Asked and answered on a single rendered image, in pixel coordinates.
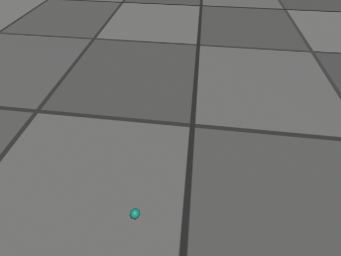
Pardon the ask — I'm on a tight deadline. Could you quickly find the ball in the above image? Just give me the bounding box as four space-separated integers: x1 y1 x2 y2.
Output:
130 208 140 219

